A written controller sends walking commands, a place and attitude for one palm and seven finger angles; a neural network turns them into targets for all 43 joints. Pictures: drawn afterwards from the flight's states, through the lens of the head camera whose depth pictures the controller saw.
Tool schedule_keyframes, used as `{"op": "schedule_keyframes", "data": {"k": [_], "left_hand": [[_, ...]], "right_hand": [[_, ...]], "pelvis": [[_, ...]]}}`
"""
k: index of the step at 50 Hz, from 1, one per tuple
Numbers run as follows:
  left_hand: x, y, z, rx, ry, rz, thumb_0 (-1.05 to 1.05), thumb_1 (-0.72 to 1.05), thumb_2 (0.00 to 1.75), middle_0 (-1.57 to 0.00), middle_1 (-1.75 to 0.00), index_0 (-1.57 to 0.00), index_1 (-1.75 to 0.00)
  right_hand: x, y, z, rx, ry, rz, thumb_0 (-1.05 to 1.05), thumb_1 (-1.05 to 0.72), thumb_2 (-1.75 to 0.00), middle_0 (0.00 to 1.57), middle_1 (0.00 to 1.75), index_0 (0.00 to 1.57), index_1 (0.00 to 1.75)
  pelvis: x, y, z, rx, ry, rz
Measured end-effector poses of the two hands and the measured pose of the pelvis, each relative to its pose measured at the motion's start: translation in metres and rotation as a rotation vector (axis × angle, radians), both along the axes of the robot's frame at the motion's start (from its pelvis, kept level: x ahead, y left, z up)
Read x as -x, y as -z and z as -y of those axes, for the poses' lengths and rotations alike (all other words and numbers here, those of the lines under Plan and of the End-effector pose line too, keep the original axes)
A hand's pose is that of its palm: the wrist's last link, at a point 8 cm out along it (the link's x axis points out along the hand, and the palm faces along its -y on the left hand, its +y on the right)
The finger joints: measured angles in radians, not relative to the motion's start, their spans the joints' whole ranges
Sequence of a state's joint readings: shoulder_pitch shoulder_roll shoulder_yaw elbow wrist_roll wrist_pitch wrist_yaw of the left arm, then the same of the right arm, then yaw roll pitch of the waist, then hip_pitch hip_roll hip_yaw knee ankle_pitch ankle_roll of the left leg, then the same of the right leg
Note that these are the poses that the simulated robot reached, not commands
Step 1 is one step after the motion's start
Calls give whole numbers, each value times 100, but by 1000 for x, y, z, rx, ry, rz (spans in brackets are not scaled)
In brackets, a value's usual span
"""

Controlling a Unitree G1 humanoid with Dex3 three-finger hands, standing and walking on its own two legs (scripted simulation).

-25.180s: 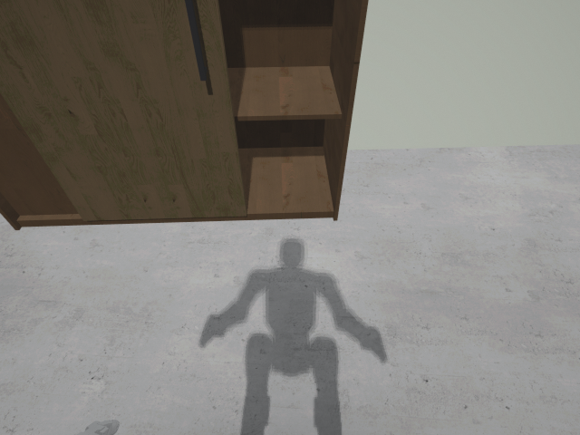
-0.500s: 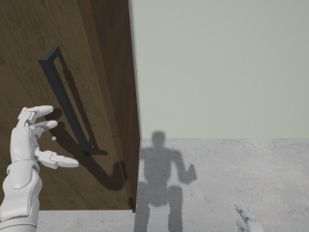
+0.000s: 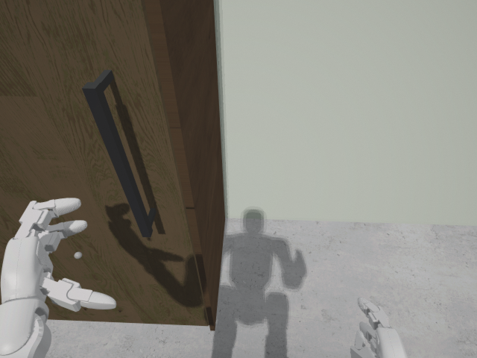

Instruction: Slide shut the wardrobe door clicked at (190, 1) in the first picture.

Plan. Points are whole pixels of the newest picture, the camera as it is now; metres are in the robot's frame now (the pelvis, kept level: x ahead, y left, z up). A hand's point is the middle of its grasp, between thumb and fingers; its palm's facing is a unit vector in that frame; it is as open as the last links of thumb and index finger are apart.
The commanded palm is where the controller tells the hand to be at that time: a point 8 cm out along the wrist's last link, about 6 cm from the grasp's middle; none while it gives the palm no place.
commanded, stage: slip the hand off the handle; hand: left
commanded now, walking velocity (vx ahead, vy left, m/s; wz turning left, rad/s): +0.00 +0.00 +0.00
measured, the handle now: (130, 168) +0.36 +0.24 +0.15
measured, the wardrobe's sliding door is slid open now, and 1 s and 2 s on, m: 0.00 0.00 0.00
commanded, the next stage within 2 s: draw the hand back to the body in 0.16 s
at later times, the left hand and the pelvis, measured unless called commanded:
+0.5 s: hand (71, 272) +0.18 +0.25 +0.13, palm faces +0.15 -0.98 -0.09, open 14.7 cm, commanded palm +0.13 +0.30 +0.14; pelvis +0.00 +0.00 +0.00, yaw +1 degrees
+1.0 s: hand (49, 258) +0.18 +0.27 +0.15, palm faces +0.43 -0.83 -0.35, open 13.5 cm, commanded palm +0.14 +0.30 +0.17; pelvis +0.00 +0.00 +0.01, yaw +0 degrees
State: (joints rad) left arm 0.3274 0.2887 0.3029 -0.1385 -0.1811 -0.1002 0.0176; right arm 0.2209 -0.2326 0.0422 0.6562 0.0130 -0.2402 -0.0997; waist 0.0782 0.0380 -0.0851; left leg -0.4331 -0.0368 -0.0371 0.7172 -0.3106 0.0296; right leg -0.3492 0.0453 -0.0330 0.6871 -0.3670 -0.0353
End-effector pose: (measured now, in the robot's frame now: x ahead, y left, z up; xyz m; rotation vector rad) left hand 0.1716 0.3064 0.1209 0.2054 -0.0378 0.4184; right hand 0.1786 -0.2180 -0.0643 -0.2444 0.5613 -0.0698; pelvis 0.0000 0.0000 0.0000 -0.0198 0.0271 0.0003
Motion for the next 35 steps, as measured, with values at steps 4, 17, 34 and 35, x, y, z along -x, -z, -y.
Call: {"op": "schedule_keyframes", "data": {"k": [4, 17, 34, 35], "left_hand": [[10, 0, 5, -2, 9, -10, -1, -55, 20, -26, -115, -25, -115], [41, -1, 8, 33, 39, 5, -1, -55, 20, -26, -115, -25, -115], [21, -23, 0, 131, 236, 12, -1, -55, 20, -25, -115, -25, -115], [21, -22, 2, 134, 238, 9, -1, -55, 20, -25, -115, -25, -115]], "right_hand": [[-6, -3, -6, -10, -21, 23, 1, -90, -90, 20, 30, 20, 30], [-6, 1, -6, -11, -44, 37, 1, -90, -90, 20, 30, 20, 30], [-4, -27, 3, -30, 6, 192, 2, -90, -90, 20, 30, 20, 30], [-4, -27, 3, -28, 3, 192, 2, -90, -90, 20, 30, 20, 30]], "pelvis": [[-1, 0, 1, 0, -3, 0], [0, 4, 3, 8, -22, 2], [-3, -3, 1, 9, -2, 43], [-3, -4, 1, 9, -2, 44]]}}
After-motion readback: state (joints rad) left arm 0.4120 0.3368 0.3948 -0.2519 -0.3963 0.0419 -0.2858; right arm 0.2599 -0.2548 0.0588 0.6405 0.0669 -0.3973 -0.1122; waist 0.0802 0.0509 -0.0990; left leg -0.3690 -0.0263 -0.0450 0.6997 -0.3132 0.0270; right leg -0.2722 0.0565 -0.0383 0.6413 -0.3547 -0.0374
